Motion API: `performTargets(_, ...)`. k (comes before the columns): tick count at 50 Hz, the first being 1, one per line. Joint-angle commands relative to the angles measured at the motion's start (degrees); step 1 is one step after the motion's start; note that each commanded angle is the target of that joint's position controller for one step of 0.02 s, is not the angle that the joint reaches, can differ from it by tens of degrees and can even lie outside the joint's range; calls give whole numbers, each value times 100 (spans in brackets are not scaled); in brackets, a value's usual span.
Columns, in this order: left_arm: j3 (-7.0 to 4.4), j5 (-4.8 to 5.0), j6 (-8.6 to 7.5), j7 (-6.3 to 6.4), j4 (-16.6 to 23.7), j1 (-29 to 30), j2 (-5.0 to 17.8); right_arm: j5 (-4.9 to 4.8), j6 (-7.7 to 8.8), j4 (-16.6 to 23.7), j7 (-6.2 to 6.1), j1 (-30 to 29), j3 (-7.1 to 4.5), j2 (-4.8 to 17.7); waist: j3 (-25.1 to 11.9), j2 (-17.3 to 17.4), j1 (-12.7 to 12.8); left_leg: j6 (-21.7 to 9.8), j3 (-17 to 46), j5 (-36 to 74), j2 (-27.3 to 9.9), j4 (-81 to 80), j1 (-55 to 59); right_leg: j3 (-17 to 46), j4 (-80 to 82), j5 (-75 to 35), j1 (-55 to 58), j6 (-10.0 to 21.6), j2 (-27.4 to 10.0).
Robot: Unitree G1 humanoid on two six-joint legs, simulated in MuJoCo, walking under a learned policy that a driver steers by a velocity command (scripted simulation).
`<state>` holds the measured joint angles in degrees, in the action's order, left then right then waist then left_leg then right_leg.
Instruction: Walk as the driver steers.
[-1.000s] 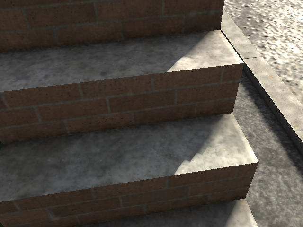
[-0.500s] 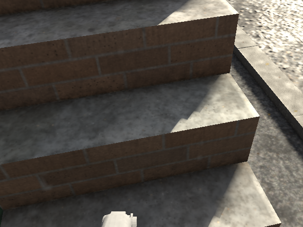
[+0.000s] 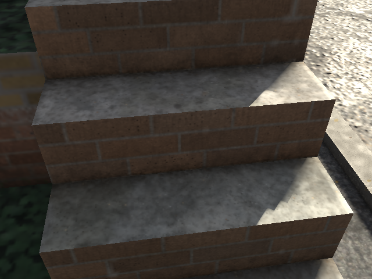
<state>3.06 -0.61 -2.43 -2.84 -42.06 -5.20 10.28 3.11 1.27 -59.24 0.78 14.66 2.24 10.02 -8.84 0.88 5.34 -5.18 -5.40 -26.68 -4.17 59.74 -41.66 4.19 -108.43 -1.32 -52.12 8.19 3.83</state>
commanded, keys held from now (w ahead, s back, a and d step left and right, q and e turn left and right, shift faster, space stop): w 1.00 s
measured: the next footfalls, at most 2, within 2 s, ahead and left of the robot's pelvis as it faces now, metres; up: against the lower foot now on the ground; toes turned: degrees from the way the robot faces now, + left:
right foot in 0.30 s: -0.06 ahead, -0.12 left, -0.23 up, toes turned -7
left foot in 0.84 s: +0.15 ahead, +0.23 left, +0.00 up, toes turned +3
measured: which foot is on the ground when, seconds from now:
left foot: down 0.00-0.24, up 0.26-0.82, down 0.84-1.00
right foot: up 0.00-0.28, down 0.30-0.82, up 0.84-1.00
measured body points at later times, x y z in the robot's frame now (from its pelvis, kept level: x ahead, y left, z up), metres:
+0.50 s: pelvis -0.06 -0.02 -0.16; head -0.08 -0.05 +0.29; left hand -0.12 +0.18 -0.30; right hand +0.15 -0.12 -0.27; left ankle -0.05 +0.12 -0.55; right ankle -0.10 -0.11 -0.88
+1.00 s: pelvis -0.01 +0.13 -0.01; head -0.06 +0.14 +0.44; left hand +0.14 +0.38 -0.10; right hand +0.09 -0.09 -0.14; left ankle +0.10 +0.23 -0.66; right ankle -0.05 -0.06 -0.53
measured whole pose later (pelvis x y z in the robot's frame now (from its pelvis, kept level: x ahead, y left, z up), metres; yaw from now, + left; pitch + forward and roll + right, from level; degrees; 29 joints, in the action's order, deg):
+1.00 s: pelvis -0.01 +0.13 -0.01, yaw +3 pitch +0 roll -1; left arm -0.3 -0.4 -2.3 -5.0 -43.5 -7.4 14.4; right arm 2.5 0.7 -53.2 0.5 16.3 2.2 9.2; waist -7.4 -1.0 3.5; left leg -2.9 -0.1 -30.0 0.6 63.8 -42.5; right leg 9.6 -97.7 -1.1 -39.8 10.8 3.5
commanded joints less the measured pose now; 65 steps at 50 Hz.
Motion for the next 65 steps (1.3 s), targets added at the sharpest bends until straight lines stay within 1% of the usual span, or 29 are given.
performTargets(1,23,-11,229,106,-89,-883,239,16,325,918,-63,-1742,101,232,443,371,641,-608,1762,-2363,-1039,-2870,-1271,-275,-125,-207,460,-370,-175)
performTargets(8,-124,24,457,249,-444,-1882,532,-104,475,1655,-204,-2519,-159,1026,-196,568,644,-104,1104,-2254,-1221,-2186,-1149,-617,2957,881,2396,-227,-703)
performTargets(11,-66,-206,608,181,-1214,-2665,164,-527,241,2001,-143,-3105,-11,373,491,-214,577,428,-517,-1463,-658,-339,-1120,-2282,8294,-496,3588,305,-583)
performTargets(12,16,-89,540,116,-1293,-2099,-333,-690,65,1877,-127,-2473,34,57,714,-763,-28,184,-540,-1472,-567,1483,-1003,-1991,9103,-951,3370,412,-876)
performTargets(14,317,-237,219,1,-1430,-1164,-748,-598,-36,2129,26,-1785,139,-875,643,-1298,-1122,167,-383,-744,95,6896,-1671,-1140,9824,-2031,3238,206,-1483)
performTargets(15,391,-325,130,-80,-1365,-704,-616,-503,-48,2070,181,-1498,151,-1365,538,-644,-1480,11,665,-540,396,8817,-2391,-618,8889,-1944,3495,-518,-1448)
performTargets(16,50,-560,156,-132,-1300,-1456,371,-540,178,2422,299,-2102,340,-1567,553,-641,-1092,229,805,-173,792,9438,-3713,-151,7316,-4554,4228,-688,-1645)
performTargets(17,-376,-173,124,26,-1409,-2701,1329,-445,452,2372,397,-1906,433,-1273,244,-515,-588,459,551,-198,404,8254,-5140,594,7801,-3606,6009,-222,-2208)
performTargets(18,-559,-11,45,270,-1149,-2679,1991,-660,503,2470,331,-1966,446,-820,314,-851,-529,553,1448,858,-341,7809,-5640,2710,8877,868,6324,704,-3347)
performTargets(20,-316,-475,-150,565,-1055,-2239,1121,-699,183,2597,-18,-3387,182,-102,877,496,-75,838,1916,1973,-419,7493,-5900,4058,9850,3796,5667,830,-3803)
performTargets(23,-170,-390,-302,499,-913,-2139,492,-301,-10,2318,-203,-3216,-3,133,857,-102,31,887,1120,2558,-135,6740,-4401,2426,9723,3183,4930,748,-2746)
performTargets(25,-121,-368,-227,459,-1155,-2441,223,-376,11,2135,-175,-2986,34,-243,1157,-922,60,694,867,2611,28,7097,-4214,1396,9672,2319,4637,787,-2380)
performTargets(29,-212,-271,-74,445,-1584,-3133,143,-528,38,1945,26,-2381,16,-473,1201,-916,169,359,1175,1810,192,7144,-4782,662,9708,1545,5956,604,-2397)
performTargets(30,-275,-144,-10,496,-1673,-3417,217,-535,49,2149,13,-2681,153,-725,1271,-966,262,346,1263,1129,97,7191,-5277,727,9798,1573,6273,553,-2498)
performTargets(33,-305,-249,205,710,-1521,-3069,192,-579,142,2532,234,-2794,309,-796,1274,-813,-17,396,1257,640,-179,6999,-5520,309,10148,1692,6127,369,-2669)
performTargets(35,-480,145,299,797,-1414,-2283,750,-387,176,3072,312,-3126,683,-1071,1251,-785,-428,181,420,-324,-729,4373,-3283,-293,11479,1580,4293,311,-2688)
performTargets(36,-472,271,408,745,-1403,-1939,663,-428,143,2978,337,-2863,708,-1009,1051,-607,-634,35,-119,-311,-527,3464,-1177,-1059,11722,766,3198,271,-2401)
performTargets(38,-493,343,216,470,-1650,-2242,1085,-418,101,2640,192,-1669,261,-156,32,-1103,-982,-160,-1274,-565,708,3540,1491,-1460,10855,-5441,3420,673,-2182)
performTargets(39,-294,424,81,368,-1893,-2922,568,-533,273,2769,156,-1659,212,-76,-323,-902,-804,-599,-517,-273,785,2745,2314,-1337,9426,-8043,3278,517,-1910)
performTargets(40,-444,435,-7,323,-2056,-3146,1176,-608,202,2603,10,-470,-11,285,-1344,-1258,-1393,-693,514,-226,647,1317,3049,-923,8765,-7398,3970,419,-2014)
performTargets(42,-462,366,-108,133,-1797,-2773,1094,-292,-199,1849,-142,874,-379,1069,-2292,366,-1413,-730,2436,-1849,245,-604,4272,-538,7401,-2892,3056,632,-1637)
performTargets(43,-552,307,-119,29,-1452,-1634,1098,-3,-331,1270,-83,1505,-536,1325,-2068,1052,-1482,-647,3346,-2176,-8,-1658,4045,-104,6308,-60,2787,806,-1371)
performTargets(44,-359,75,-89,-23,-775,-269,330,184,-284,1139,35,1351,-411,1134,-1151,1369,-1271,-321,4045,-2971,-254,-2353,2799,386,3885,750,2175,741,-772)
performTargets(45,-282,87,-64,-107,-157,431,-233,258,-197,1210,1,557,-168,566,-784,1224,-965,-203,5380,-4448,-507,-3299,1720,1629,1766,737,1281,658,85)
performTargets(47,-167,-19,-87,-354,384,-22,-481,-70,-7,1154,-23,-787,68,-158,288,1220,209,110,4014,-4080,-463,-2905,85,1177,504,652,591,449,33)
performTargets(50,-144,-6,-11,-298,308,-593,182,-63,268,1059,55,-1185,210,-431,372,794,572,6,2366,-2797,-291,-2285,-559,411,-403,-483,543,22,-7)
performTargets(60,-122,58,270,246,91,-1358,506,156,436,1665,-289,-1422,41,1016,262,796,213,-303,2331,-3042,-640,-3120,-1452,-906,786,297,1202,-627,51)
performTargets(63,-165,43,371,248,-236,-2276,694,43,495,2043,-367,-2071,10,1082,48,1019,449,-91,2132,-2839,-518,-2815,-1741,-1002,2055,726,2466,-394,-36)
performTargets(65,-106,-252,395,213,-550,-3350,759,-217,558,2478,-312,-3126,91,740,334,802,922,471,1331,-2116,-52,-1691,-2203,-1055,5047,542,3305,265,-358)
Velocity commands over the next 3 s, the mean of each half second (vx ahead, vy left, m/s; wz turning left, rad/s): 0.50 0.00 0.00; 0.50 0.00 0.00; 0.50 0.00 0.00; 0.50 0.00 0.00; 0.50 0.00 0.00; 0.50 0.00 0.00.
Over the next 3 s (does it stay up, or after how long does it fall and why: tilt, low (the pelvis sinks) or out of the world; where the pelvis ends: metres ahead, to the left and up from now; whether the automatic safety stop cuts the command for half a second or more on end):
stays up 0.44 -0.09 0.29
